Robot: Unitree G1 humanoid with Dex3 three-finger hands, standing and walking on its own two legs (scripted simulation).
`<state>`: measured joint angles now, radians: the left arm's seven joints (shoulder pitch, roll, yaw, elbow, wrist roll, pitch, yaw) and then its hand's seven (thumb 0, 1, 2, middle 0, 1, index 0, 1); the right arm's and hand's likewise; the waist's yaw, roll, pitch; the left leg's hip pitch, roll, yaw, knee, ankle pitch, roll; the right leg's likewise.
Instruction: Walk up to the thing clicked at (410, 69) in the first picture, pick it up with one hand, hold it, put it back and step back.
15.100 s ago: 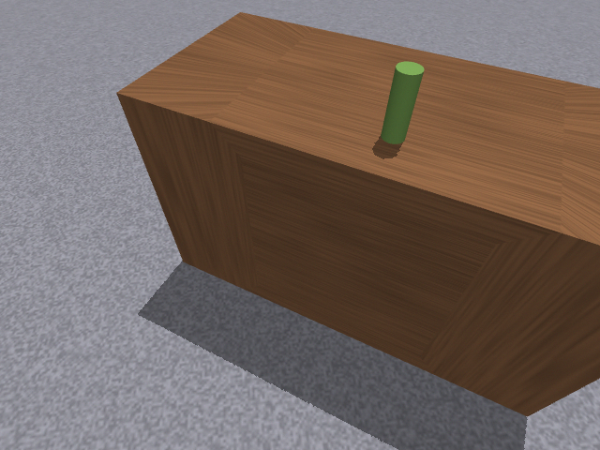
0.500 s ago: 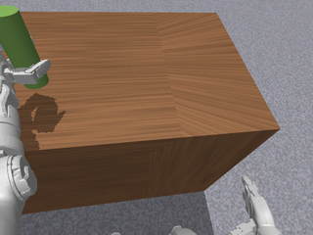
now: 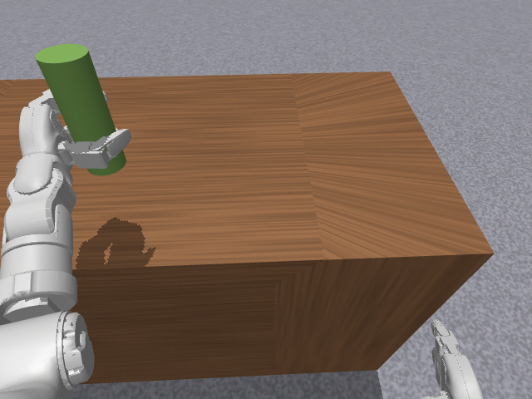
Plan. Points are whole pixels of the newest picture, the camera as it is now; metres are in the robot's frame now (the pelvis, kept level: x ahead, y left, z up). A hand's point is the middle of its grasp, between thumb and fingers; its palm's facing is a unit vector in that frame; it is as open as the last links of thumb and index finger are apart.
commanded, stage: lift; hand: left
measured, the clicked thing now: (87, 115) +0.44 +0.22 +0.22
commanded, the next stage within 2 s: hold in 0.88 s
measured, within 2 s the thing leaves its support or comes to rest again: neither
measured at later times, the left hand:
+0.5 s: hand (77, 137) +0.35 +0.19 +0.25, palm faces +0.19 -0.98 +0.00, open 8.7 cm
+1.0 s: hand (64, 133) +0.33 +0.18 +0.28, palm faces +0.19 -0.98 +0.01, open 8.7 cm
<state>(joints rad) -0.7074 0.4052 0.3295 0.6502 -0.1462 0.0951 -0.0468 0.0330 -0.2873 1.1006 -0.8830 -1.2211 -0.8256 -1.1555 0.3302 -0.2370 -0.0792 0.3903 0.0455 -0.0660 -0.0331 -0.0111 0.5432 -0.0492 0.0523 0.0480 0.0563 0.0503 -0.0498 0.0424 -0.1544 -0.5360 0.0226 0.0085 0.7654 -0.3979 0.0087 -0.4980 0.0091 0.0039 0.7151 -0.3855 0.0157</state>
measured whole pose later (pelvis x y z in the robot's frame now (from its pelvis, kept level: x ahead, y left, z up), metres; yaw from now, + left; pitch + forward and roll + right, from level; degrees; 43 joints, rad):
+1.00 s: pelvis -0.02 -0.01 +0.02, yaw +2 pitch +0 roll +0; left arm -0.50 0.30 0.31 -0.03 -0.23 0.65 -0.01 0.03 -0.29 1.11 -0.88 -1.23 -0.82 -1.16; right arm 0.28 -0.24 -0.11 0.59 0.06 -0.22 -0.07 -0.01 0.55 -0.05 0.05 0.05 0.06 0.05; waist 0.02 0.06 -0.10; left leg -0.29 -0.01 -0.01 0.59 -0.30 0.00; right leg -0.27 -0.02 -0.01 0.60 -0.33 0.01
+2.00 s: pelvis -0.03 -0.01 +0.02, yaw +2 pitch -2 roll +0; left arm -0.49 0.26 0.30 -0.16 -0.25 0.78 0.05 0.03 -0.29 1.12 -0.87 -1.24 -0.82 -1.18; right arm 0.26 -0.24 -0.14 0.64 0.07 -0.23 -0.03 -0.01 0.54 -0.05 0.05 0.05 0.05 0.05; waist 0.03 0.07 -0.11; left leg -0.27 -0.01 -0.01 0.58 -0.28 0.01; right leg -0.24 -0.02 -0.01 0.58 -0.31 0.01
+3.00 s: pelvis -0.04 -0.01 +0.02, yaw +2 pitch -2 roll +0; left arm -0.55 0.27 0.29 -0.07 -0.24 0.75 0.05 0.03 -0.30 1.14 -0.87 -1.25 -0.81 -1.19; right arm 0.25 -0.23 -0.13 0.65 0.07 -0.28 -0.05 -0.01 0.54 -0.06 0.05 0.05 0.05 0.05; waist 0.03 0.07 -0.11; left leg -0.27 -0.01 -0.01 0.58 -0.27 0.01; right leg -0.25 -0.02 -0.01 0.58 -0.29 0.01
